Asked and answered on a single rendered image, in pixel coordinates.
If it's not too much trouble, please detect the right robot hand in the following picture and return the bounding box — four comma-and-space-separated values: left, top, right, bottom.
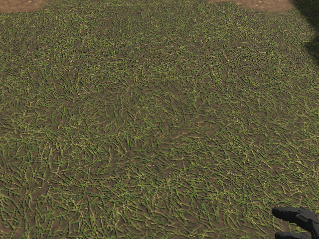
271, 206, 319, 239

